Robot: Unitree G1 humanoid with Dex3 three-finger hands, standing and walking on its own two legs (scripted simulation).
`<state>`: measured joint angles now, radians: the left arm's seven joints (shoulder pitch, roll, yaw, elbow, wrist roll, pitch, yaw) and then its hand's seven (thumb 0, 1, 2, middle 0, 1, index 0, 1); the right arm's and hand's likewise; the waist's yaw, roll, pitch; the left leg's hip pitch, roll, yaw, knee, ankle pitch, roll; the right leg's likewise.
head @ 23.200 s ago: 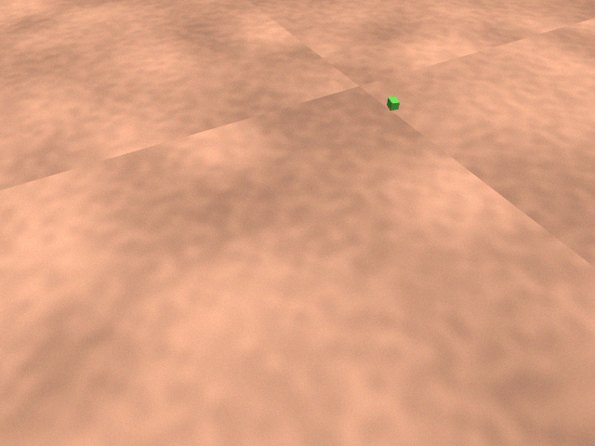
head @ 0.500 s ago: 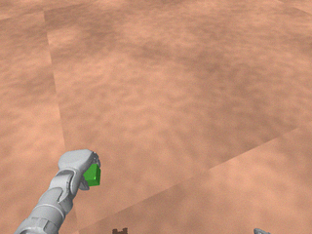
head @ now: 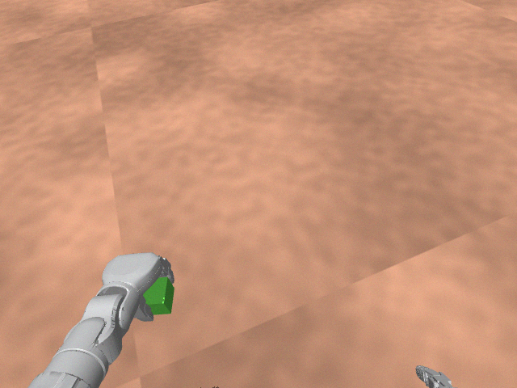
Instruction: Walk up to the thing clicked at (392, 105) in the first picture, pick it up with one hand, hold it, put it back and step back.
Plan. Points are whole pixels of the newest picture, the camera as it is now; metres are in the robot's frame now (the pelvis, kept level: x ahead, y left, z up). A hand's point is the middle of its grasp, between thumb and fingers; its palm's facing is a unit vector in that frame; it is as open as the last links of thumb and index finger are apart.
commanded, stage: hold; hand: left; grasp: from above
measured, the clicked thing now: (149, 296) +0.31 +0.22 -0.08
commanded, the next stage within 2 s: crouch in 1.06 s
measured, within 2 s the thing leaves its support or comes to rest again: neither
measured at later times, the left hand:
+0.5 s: hand (144, 296) +0.29 +0.21 -0.03, palm faces -0.44 -0.04 -0.90, open 7.7 cm
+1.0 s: hand (143, 294) +0.30 +0.22 -0.03, palm faces -0.44 -0.04 -0.90, open 7.7 cm
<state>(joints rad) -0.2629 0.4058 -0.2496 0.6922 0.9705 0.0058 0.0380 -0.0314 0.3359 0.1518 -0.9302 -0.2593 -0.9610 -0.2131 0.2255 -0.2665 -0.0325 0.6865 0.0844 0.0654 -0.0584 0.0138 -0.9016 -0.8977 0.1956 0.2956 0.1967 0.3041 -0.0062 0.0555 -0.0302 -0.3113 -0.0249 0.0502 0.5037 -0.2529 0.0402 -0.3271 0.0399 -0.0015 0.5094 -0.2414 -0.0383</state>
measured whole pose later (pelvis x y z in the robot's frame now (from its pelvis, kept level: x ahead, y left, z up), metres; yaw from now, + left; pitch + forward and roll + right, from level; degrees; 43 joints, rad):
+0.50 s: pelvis +0.00 -0.01 +0.00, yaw +0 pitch +2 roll +0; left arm -0.25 0.40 -0.26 0.64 0.96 0.02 0.00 -0.03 0.34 0.17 -0.90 -0.29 -0.93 -0.24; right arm 0.18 -0.26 -0.02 0.68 0.09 0.07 -0.07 0.01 -0.90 -0.90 0.20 0.30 0.20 0.30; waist 0.00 0.06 -0.01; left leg -0.25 -0.02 0.05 0.45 -0.22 0.03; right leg -0.27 0.04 0.00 0.46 -0.22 -0.05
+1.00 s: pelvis +0.00 +0.00 +0.01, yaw +0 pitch +2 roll +0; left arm -0.26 0.41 -0.26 0.65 0.96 0.02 0.01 -0.03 0.35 0.17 -0.89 -0.30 -0.92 -0.25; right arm 0.20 -0.26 -0.03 0.69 0.09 0.08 -0.07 0.01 -0.90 -0.90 0.19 0.30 0.20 0.30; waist 0.00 0.06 -0.01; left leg -0.24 -0.02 0.05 0.43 -0.22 0.04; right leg -0.26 0.04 0.00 0.44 -0.21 -0.04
